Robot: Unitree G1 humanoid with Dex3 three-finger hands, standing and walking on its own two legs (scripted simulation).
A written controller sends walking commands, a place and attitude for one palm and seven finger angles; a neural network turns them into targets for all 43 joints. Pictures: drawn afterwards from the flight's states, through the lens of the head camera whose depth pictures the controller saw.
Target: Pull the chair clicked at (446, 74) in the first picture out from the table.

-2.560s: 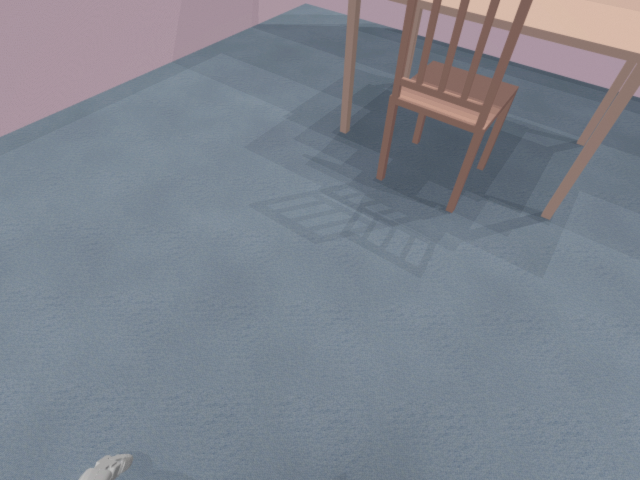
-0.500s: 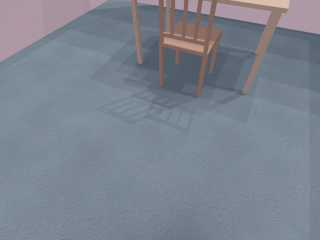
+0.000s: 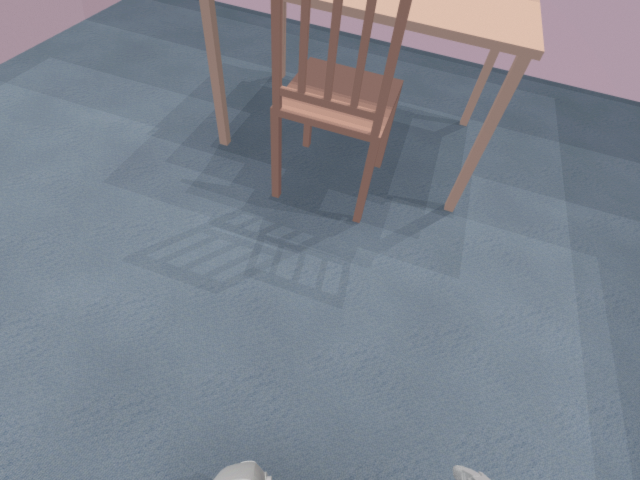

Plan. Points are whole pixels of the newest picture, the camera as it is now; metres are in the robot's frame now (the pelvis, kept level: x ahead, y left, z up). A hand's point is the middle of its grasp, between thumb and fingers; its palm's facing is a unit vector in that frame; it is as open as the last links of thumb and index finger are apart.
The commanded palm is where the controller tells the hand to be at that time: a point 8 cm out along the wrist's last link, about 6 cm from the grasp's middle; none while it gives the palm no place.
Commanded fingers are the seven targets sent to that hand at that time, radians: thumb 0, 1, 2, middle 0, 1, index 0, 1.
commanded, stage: walk to a spot facing it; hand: left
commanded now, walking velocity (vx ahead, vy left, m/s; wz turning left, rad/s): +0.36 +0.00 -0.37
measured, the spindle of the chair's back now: (333, 47) +1.24 +0.07 -0.06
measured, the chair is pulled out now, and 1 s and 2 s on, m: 0.00 0.00 0.00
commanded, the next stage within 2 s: take the last steps up to it in 0.68 s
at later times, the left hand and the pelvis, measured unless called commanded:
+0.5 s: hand (271, 327) +0.37 +0.11 -0.16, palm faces -0.26 -0.95 -0.16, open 7.4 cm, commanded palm none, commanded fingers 0.00 0.90 0.90 -0.20 -0.30 -0.20 -0.30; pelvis +0.22 -0.03 +0.00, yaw -12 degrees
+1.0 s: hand (266, 294) +0.45 +0.13 -0.18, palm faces -0.19 -0.97 -0.14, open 7.4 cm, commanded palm none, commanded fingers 0.00 0.90 0.90 -0.20 -0.30 -0.20 -0.30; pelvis +0.43 -0.04 +0.01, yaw -17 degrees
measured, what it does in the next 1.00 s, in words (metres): walks ahead, turning right: right foot, then left foot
